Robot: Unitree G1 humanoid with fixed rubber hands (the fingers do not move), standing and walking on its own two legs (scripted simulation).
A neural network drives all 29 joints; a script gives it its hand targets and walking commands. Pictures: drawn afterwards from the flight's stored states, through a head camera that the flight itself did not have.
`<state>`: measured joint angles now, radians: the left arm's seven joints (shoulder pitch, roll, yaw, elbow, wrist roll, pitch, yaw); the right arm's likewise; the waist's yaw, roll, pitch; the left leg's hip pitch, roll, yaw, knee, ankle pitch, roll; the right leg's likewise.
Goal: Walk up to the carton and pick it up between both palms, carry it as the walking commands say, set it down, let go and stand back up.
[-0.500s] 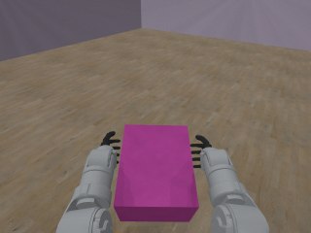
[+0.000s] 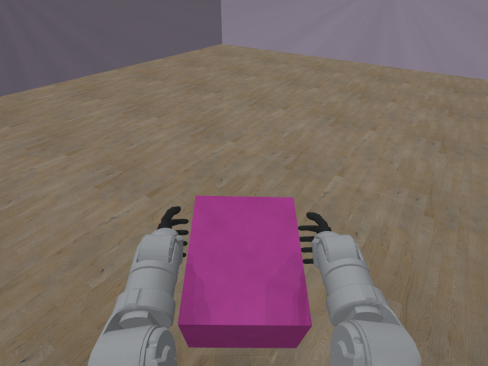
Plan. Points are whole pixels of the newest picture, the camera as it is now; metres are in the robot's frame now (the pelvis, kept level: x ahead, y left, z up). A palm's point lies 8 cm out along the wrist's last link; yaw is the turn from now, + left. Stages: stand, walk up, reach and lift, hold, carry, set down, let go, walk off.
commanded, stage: hold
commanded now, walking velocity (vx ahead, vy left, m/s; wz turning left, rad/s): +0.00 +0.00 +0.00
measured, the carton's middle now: (243, 268) +0.34 +0.01 -0.01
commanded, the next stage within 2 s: carry in 0.40 s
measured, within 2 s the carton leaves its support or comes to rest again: neither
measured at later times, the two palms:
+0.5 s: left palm (167, 243) +0.31 +0.15 +0.08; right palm (325, 247) +0.32 -0.14 +0.07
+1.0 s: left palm (180, 233) +0.31 +0.13 +0.11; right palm (338, 236) +0.32 -0.15 +0.10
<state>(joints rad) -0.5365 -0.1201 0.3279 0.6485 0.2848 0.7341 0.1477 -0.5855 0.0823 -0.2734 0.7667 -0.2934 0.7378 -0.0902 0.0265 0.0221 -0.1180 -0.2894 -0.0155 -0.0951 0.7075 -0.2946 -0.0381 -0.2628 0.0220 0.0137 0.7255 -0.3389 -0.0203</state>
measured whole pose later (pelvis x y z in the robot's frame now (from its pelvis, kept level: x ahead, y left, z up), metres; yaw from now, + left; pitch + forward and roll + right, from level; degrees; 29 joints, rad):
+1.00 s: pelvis -0.01 -0.02 +0.00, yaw -1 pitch +7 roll +2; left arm -0.44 -0.21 0.26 -0.25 0.11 1.10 0.29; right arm -0.53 0.25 -0.25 -0.14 -0.10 1.14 -0.32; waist 0.01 -0.01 -0.02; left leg -0.44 0.01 0.00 0.71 -0.38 -0.03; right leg -0.57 0.02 0.01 0.73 -0.27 -0.04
